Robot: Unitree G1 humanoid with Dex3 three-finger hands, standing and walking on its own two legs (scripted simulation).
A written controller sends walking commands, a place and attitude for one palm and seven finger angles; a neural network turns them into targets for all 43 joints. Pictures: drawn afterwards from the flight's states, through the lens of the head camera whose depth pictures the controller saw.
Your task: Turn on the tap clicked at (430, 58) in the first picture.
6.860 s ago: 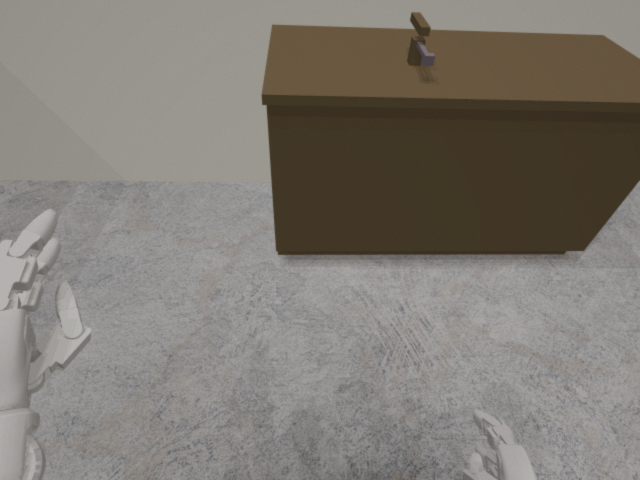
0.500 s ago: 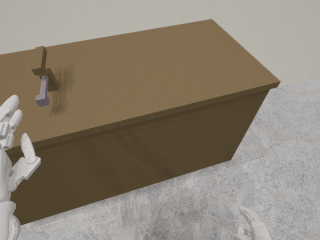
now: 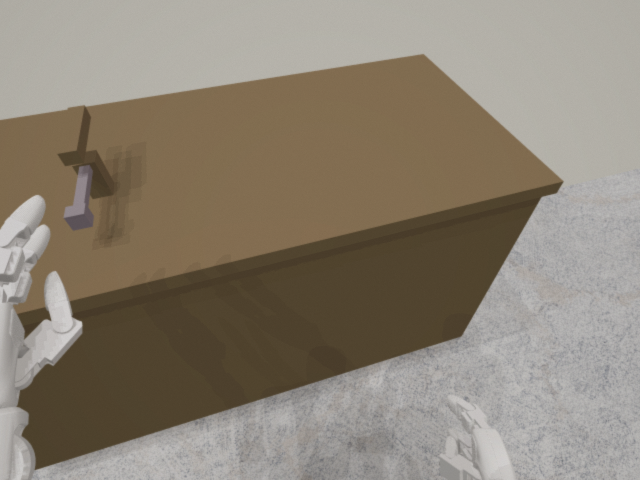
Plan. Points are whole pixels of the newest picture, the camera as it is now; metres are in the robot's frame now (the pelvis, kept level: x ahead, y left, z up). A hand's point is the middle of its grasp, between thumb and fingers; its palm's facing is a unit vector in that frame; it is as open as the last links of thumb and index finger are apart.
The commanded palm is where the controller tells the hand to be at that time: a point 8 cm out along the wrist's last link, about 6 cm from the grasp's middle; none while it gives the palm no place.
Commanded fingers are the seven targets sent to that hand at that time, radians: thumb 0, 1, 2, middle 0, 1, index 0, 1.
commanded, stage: come to a stop and stand still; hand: left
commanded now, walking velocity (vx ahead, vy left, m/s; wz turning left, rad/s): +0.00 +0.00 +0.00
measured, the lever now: (79, 216) +0.45 +0.40 +0.06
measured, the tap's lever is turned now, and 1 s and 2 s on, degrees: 0 0 0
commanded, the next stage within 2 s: look again from close up in 1.24 s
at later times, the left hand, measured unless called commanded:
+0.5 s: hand (50, 327) +0.21 +0.25 +0.17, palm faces +0.39 -0.81 -0.44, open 7.5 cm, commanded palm +0.14 +0.28 +0.18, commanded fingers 0.00 0.90 0.90 -0.20 -0.30 -0.20 -0.30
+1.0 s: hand (6, 310) +0.22 +0.30 +0.17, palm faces +0.44 -0.85 -0.28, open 7.5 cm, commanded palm +0.16 +0.32 +0.18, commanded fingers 0.00 0.90 0.90 -0.20 -0.30 -0.20 -0.30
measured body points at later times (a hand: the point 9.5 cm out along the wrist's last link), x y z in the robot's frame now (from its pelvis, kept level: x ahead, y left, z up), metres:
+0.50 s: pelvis -0.02 +0.00 +0.00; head -0.01 +0.01 +0.45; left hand +0.18 +0.29 +0.20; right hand +0.14 -0.23 -0.08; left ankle +0.02 +0.11 -0.73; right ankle +0.03 -0.10 -0.73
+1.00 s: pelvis +0.00 +0.05 +0.01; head +0.01 +0.08 +0.46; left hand +0.19 +0.34 +0.19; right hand +0.18 -0.16 -0.06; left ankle +0.02 +0.11 -0.73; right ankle +0.03 -0.10 -0.73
